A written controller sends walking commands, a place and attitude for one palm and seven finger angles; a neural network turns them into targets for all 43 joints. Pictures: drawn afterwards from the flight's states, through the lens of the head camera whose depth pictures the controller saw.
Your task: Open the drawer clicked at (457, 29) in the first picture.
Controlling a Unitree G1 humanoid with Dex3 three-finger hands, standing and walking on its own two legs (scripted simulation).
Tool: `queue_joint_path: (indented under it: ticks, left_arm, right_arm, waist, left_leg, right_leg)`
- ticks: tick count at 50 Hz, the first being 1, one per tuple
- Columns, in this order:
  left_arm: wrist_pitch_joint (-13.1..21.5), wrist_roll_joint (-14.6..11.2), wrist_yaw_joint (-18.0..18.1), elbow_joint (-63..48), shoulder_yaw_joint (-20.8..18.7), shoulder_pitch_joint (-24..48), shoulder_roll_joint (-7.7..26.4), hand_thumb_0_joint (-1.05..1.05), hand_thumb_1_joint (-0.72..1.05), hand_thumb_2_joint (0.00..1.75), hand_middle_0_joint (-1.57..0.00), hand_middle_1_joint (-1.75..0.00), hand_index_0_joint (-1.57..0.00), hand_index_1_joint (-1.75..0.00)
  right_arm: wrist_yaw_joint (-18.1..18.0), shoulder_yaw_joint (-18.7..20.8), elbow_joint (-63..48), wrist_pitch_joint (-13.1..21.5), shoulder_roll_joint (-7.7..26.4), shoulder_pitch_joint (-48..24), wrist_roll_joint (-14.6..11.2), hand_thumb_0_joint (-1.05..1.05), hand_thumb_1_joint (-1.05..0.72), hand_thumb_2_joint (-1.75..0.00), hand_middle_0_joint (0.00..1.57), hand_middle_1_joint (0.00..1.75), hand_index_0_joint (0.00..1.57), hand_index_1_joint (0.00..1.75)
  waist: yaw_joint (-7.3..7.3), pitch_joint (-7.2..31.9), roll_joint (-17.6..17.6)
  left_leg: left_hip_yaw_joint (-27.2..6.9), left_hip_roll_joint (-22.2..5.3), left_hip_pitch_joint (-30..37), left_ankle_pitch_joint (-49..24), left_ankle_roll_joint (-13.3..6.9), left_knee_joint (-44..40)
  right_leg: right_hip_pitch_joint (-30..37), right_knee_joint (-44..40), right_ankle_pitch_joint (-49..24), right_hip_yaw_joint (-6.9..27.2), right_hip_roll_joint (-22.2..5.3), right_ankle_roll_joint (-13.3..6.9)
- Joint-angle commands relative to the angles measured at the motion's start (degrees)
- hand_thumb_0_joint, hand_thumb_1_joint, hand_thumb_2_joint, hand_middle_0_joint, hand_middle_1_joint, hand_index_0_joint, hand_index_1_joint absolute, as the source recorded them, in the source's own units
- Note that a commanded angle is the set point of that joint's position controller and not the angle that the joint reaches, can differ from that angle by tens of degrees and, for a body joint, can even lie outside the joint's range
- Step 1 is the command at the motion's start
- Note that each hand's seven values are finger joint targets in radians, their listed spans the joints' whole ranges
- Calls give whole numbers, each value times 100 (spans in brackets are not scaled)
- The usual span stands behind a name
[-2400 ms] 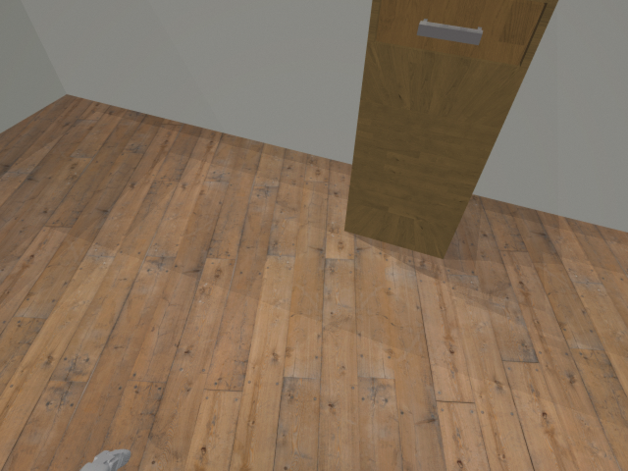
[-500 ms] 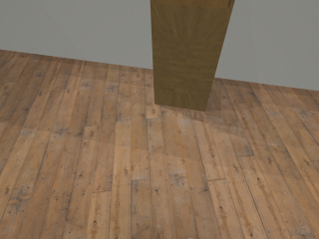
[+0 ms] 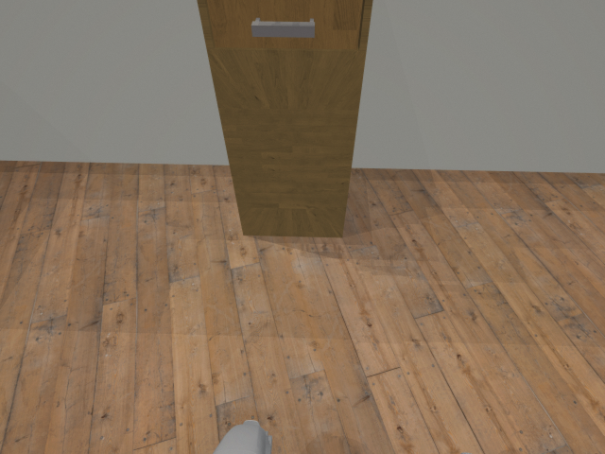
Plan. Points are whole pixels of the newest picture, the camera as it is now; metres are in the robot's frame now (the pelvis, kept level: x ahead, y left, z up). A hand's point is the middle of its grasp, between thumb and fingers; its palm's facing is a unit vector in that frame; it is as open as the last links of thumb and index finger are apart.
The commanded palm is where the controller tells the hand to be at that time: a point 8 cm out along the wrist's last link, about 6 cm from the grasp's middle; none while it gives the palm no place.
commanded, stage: walk to a spot facing it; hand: left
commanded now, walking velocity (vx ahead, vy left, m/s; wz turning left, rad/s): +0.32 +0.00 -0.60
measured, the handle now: (284, 25) +1.03 +0.18 +0.11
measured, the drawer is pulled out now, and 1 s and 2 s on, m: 0.00 0.00 0.00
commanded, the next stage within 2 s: none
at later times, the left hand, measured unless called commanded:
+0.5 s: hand (183, 344) +0.31 +0.26 -0.17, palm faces -0.27 -0.94 -0.20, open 7.4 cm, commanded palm none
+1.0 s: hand (248, 315) +0.37 +0.16 -0.17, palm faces -0.55 -0.80 -0.24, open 7.4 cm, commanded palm none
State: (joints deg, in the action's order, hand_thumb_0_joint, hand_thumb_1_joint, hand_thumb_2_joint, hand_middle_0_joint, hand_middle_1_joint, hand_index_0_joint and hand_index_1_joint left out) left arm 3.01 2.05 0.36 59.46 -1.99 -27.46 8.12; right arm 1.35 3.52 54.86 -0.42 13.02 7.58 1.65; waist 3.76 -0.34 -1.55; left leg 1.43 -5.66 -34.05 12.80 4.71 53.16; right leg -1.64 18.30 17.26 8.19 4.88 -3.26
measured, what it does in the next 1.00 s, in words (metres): walks ahead, turning right: left foot, then right foot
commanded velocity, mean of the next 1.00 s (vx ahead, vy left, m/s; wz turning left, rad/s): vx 0.03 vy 0.00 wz -0.60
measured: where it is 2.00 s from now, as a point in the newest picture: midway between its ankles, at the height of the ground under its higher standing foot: outside the picture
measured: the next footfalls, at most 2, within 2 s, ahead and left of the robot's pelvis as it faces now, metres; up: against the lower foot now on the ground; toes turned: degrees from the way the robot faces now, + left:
left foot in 0.12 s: +0.19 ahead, +0.14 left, +0.00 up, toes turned +0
right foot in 0.78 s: +0.19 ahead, -0.06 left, +0.00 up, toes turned -37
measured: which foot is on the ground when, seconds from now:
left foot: up 0.00-0.10, down 0.12-0.78, up 0.80-1.00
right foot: down 0.00-0.12, up 0.14-0.76, down 0.78-1.00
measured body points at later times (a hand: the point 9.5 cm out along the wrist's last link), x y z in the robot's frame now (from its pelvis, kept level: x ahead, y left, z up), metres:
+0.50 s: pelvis +0.15 +0.10 +0.00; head +0.17 +0.12 +0.45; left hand +0.32 +0.31 -0.15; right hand +0.06 -0.14 -0.14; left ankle +0.15 +0.14 -0.74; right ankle +0.15 -0.06 -0.64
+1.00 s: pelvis +0.19 +0.05 -0.01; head +0.21 +0.02 +0.44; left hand +0.40 +0.20 -0.15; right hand +0.11 -0.19 -0.16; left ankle +0.28 +0.18 -0.67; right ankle +0.16 -0.04 -0.74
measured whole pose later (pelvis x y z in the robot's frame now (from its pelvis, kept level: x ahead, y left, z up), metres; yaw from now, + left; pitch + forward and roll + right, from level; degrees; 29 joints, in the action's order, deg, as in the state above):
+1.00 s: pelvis +0.19 +0.05 -0.01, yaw -36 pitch +0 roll +0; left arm -1.8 1.3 0.7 53.5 -3.5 -10.3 10.4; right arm -0.8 3.5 53.0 -2.5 11.0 10.2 1.3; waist -0.9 -4.5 -1.1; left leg 2.4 -7.7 -28.6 23.7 5.5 62.6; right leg -16.3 31.4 14.7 -1.3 1.8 -3.0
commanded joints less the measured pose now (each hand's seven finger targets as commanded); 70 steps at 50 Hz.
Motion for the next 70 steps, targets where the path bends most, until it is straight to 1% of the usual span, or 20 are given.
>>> queue_joint_path:
  ticks: [1,3,5,6,7,10,14,32,37,38,39,40,46,55,58,59,60,61,65,70]
  left_arm:
    - [63,-13,128,-242,-293,-209,1211,0,90,90,-20,-30,-20,-30]
    - [57,-30,126,-336,-340,123,1292,0,90,90,-20,-30,-20,-30]
    - [66,-101,70,-401,-388,389,1230,0,90,90,-20,-30,-20,-30]
    - [42,-201,-5,-500,-392,199,909,0,90,90,-20,-30,-20,-30]
    - [65,-199,-41,-597,-348,172,768,0,90,90,-20,-30,-20,-30]
    - [-99,-47,-130,-639,-371,757,813,0,90,90,-20,-30,-20,-30]
    - [-422,-36,-207,-535,-374,452,563,0,90,90,-20,-30,-20,-30]
    - [-601,-46,-168,-1248,-275,2510,526,0,90,90,-20,-30,-20,-30]
    - [-367,-35,-91,-1119,-352,1723,800,0,90,90,-20,-30,-20,-30]
    - [-277,-13,-38,-914,-441,964,1171,0,90,90,-20,-30,-20,-30]
    - [-234,-52,61,-739,-577,391,1833,0,90,90,-20,-30,-20,-30]
    - [-275,-179,139,-667,-595,299,1940,0,90,90,-20,-30,-20,-30]
    - [-314,-98,163,-1118,-434,1957,1299,0,90,90,-20,-30,-20,-30]
    - [-404,-50,36,-1125,-529,1592,1512,0,90,90,-20,-30,-20,-30]
    - [-473,-101,35,-1209,-532,1857,1504,0,90,90,-20,-30,-20,-30]
    - [-495,-145,25,-1292,-482,1861,1260,0,90,90,-20,-30,-20,-30]
    - [-504,-203,-38,-1404,-402,1648,893,0,90,90,-20,-30,-20,-30]
    - [-518,-109,-48,-1384,-429,1606,1023,0,90,90,-20,-30,-20,-30]
    - [-609,-31,-207,-1079,-568,1331,1182,0,90,90,-20,-30,-20,-30]
    - [-650,-81,-228,-1149,-472,1604,969,0,90,90,-20,-30,-20,-30]
  right_arm:
    - [-15,13,-928,338,227,-1038,-90,0,-90,-90,20,30,20,30]
    - [-65,50,-803,393,297,-488,-114,0,-90,-90,20,30,20,30]
    - [-221,163,-279,436,783,1230,-100,0,-90,-90,20,30,20,30]
    - [-272,325,-93,465,1454,1994,-6,0,-90,-90,20,30,20,30]
    - [-263,282,-64,430,1591,2175,-33,0,-90,-90,20,30,20,30]
    - [-256,7,-414,439,633,757,-72,0,-90,-90,20,30,20,30]
    - [-324,-83,-250,507,277,737,-73,0,-90,-90,20,30,20,30]
    - [-342,89,247,220,539,1778,11,0,-90,-90,20,30,20,30]
    - [-250,178,127,168,745,1737,-64,0,-90,-90,20,30,20,30]
    - [-195,176,-44,150,699,1562,-140,0,-90,-90,20,30,20,30]
    - [-176,86,-409,129,285,1215,-150,0,-90,-90,20,30,20,30]
    - [-280,69,-579,79,344,802,-149,0,-90,-90,20,30,20,30]
    - [-267,93,-381,-188,125,909,-50,0,-90,-90,20,30,20,30]
    - [-283,78,-803,-54,264,119,-120,0,-90,-90,20,30,20,30]
    - [-336,92,-702,16,405,598,-144,0,-90,-90,20,30,20,30]
    - [-361,135,-642,78,684,825,-126,0,-90,-90,20,30,20,30]
    - [-343,231,-736,107,1261,794,-67,0,-90,-90,20,30,20,30]
    - [-327,251,-816,49,1458,700,-41,0,-90,-90,20,30,20,30]
    - [-352,53,-1057,103,758,-316,-24,0,-90,-90,20,30,20,30]
    - [-337,135,-800,115,756,483,-46,0,-90,-90,20,30,20,30]
  waist:
    - [49,-466,996]
    - [-259,-288,1003]
    - [-981,483,418]
    - [-1152,1200,-1184]
    - [-1000,1302,-1690]
    - [-454,-345,-605]
    - [-117,-299,-743]
    - [-735,-275,-632]
    - [-300,461,-638]
    - [91,981,59]
    - [244,1291,1565]
    - [322,1334,1249]
    - [-574,9,635]
    - [-259,365,1196]
    - [-540,634,1139]
    - [-657,798,407]
    - [-580,789,-1408]
    - [-577,558,-1507]
    - [-147,-129,-849]
    - [-460,44,-798]
  left_leg:
    - [114,139,-134,304,-158,-1075]
    - [232,345,1111,252,-262,-1827]
    - [116,169,3781,-360,-386,-2509]
    - [-1813,-1503,5019,-226,-817,-2753]
    - [-3165,-2511,4830,-422,-1241,-3523]
    - [-1798,-1954,2227,89,-1197,-4037]
    - [166,-1279,1841,-2015,-839,-3786]
    - [1198,-1716,3508,-3377,-1166,-3034]
    - [1627,-1692,3275,-4811,-735,-1268]
    - [1838,-1471,2143,-3588,-422,104]
    - [1697,-297,115,1779,31,1619]
    - [627,-166,-188,2627,18,2290]
    - [107,-254,559,1080,78,1228]
    - [206,279,1215,1073,12,-888]
    - [256,363,2346,208,-64,-2527]
    - [-251,-214,3191,-150,-236,-3274]
    - [-1740,-1782,3707,-996,-690,-3708]
    - [-2037,-2425,3065,-1294,-1188,-3677]
    - [-371,-1303,2008,-667,-957,-3763]
    - [48,-1332,2819,-1206,-1108,-3596]
  right_leg:
    - [124,-33,-2633,1356,-1575,-718]
    - [-392,446,-3196,1240,-1427,-583]
    - [-1588,2103,-2799,725,-789,-242]
    - [-2741,3893,-260,-50,-28,67]
    - [-3390,5260,1555,-326,31,216]
    - [-3323,5883,683,-540,-791,318]
    - [-2898,5670,-117,-783,-867,488]
    - [-3167,3049,321,-1436,-938,528]
    - [-1401,1366,-152,-1618,-548,185]
    - [132,898,-2018,-812,-1167,-134]
    - [1471,964,-5742,1547,-2746,-986]
    - [1331,1064,-6840,1459,-3039,-1456]
    - [-1321,212,-3083,193,-1835,-707]
    - [-1176,584,-2758,973,-1532,-669]
    - [-1510,1116,-2602,1035,-1279,-284]
    - [-2107,1686,-1809,713,-867,-1]
    - [-3254,2898,850,-121,-118,404]
    - [-3306,4183,1800,-429,-257,540]
    - [-3143,5435,580,-571,-571,701]
    - [-3192,4854,477,-849,-732,820]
